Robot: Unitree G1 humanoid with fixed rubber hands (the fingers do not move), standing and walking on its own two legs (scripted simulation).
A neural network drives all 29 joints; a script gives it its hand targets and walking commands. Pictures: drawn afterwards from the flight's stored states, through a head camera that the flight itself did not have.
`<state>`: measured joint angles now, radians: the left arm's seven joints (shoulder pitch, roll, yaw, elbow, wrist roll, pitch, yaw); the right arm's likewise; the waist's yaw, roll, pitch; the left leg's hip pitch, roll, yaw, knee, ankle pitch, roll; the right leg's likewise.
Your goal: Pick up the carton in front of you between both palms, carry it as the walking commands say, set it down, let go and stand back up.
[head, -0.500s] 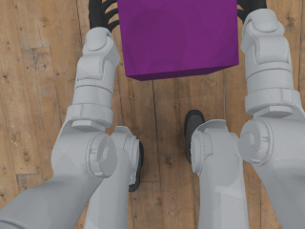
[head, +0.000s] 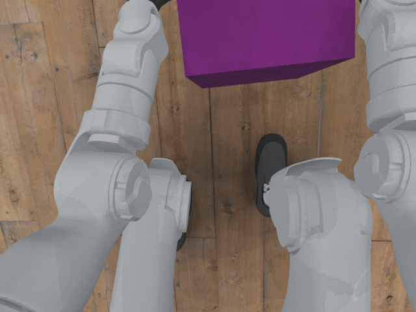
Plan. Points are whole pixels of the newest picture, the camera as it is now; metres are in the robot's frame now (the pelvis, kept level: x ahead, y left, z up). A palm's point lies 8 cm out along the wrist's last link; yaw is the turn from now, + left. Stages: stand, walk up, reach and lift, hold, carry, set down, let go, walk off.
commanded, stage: set down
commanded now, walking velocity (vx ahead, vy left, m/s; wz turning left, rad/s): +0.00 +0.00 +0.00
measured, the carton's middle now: (252, 15) +0.53 -0.12 -0.25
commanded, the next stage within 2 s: none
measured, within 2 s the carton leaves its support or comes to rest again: rests again in 0.86 s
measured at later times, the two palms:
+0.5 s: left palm (140, 7) +0.54 +0.05 -0.17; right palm out of the picture +0.52 -0.27 -0.17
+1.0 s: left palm (133, 16) +0.54 +0.07 -0.21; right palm (388, 2) +0.51 -0.31 -0.21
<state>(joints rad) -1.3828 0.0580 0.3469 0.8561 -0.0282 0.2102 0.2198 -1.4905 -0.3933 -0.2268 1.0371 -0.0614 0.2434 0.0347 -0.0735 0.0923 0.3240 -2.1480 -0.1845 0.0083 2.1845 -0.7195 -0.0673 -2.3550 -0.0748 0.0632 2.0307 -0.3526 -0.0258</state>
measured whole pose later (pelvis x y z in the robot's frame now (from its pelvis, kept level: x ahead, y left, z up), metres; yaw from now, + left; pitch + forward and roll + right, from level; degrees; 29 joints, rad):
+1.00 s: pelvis +0.00 +0.00 -0.01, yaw +0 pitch +34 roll +3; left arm -1.48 0.20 0.16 0.98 -0.11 0.12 0.16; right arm -1.55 -0.57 -0.25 1.25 0.08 0.05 0.04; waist -0.06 0.07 0.52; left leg -2.09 -0.19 0.00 2.23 -0.74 -0.07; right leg -2.30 -0.08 0.06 2.07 -0.37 -0.02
